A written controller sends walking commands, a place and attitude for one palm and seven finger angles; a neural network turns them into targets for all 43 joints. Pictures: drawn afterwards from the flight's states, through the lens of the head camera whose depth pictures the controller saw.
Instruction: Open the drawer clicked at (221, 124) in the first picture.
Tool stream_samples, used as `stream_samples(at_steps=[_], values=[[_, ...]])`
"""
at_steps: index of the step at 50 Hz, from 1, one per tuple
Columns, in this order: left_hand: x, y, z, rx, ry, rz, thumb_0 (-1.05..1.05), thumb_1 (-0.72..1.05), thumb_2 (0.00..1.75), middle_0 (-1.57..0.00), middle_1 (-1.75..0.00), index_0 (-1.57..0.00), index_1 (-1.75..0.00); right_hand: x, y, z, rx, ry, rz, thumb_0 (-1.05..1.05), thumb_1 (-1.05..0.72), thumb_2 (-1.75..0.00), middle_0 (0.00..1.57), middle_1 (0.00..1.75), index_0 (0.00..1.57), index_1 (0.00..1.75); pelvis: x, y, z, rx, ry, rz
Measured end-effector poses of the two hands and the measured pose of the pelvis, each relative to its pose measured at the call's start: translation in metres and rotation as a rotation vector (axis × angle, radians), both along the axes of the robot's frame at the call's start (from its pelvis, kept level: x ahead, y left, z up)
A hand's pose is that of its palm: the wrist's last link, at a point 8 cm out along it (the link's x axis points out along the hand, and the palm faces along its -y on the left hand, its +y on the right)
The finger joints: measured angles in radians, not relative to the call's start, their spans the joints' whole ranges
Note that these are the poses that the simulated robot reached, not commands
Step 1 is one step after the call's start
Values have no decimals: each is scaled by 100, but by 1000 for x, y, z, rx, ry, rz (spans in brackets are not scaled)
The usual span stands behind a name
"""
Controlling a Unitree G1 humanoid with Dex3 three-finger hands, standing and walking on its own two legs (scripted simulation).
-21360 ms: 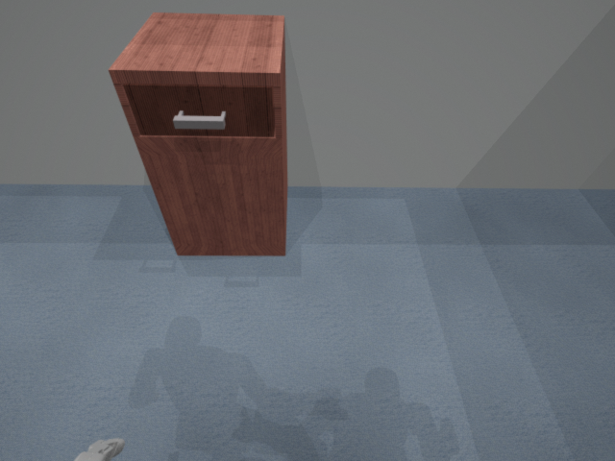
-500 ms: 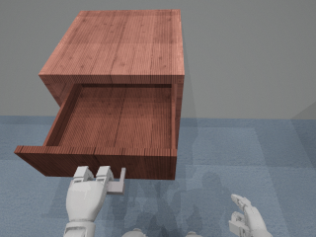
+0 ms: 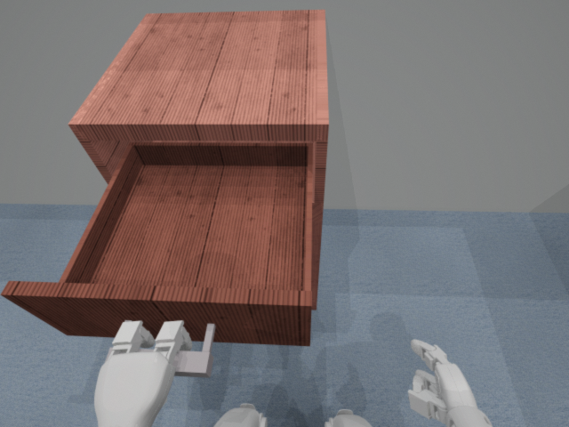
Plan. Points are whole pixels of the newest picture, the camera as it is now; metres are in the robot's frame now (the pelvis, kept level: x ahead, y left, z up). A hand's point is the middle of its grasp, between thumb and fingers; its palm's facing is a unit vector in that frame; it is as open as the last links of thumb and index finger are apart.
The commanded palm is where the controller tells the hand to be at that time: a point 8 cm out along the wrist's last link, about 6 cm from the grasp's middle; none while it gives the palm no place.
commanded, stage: pull the drawer open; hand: left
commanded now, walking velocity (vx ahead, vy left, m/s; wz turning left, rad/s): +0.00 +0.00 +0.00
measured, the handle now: (164, 345) +0.23 +0.19 -0.01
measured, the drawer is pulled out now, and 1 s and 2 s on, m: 0.30 0.30 0.30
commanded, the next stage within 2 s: open the thumb to release the handle in 0.10 s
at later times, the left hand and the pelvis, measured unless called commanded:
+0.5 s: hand (153, 385) +0.18 +0.20 -0.03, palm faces +0.00 -0.09 -1.00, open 7.9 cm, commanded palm +0.16 +0.20 +0.02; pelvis -0.01 -0.01 -0.01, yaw +1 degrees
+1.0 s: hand (152, 388) +0.18 +0.20 -0.03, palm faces +0.01 -0.09 -1.00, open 13.8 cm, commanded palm +0.17 +0.20 +0.02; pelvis -0.01 +0.00 +0.00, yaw +1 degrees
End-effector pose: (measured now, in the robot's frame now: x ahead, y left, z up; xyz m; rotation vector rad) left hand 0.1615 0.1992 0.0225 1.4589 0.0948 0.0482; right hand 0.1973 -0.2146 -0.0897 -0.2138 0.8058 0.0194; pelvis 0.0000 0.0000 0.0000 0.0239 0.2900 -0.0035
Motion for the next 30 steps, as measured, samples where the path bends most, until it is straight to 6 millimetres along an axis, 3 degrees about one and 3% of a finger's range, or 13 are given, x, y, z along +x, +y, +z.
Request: stream_samples(at_steps=[11, 18, 23, 30], values=[[-2, 0, 2, -4, 29, 0, 5, 66, 71, -27, -135, -42, -135, -6, -7, -5, 20, -10, -17, 2, -91, -90, 20, 30, 20, 30, 2, -4, -4, 12, 15, -14], [-1, 6, -1, 41, -24, 3, 1, 62, 75, -33, -134, -41, -134, -7, -12, -21, -20, 34, 3, 1, -91, -90, 20, 30, 20, 30, -3, -5, -11, 6, 33, 12], [1, 3, 1, 28, -25, 42, 1, 45, 70, -36, -131, -39, -131, -9, -11, -23, -8, 41, -10, 2, -91, -90, 20, 30, 20, 30, -5, -5, -9, 6, 27, 17], [-1, 2, 2, 23, -11, 52, 1, 6, 54, -35, -127, -36, -127, -11, -8, -13, 1, 26, -13, 2, -91, -90, 20, 30, 20, 30, -6, -9, -3, 9, 11, 17]])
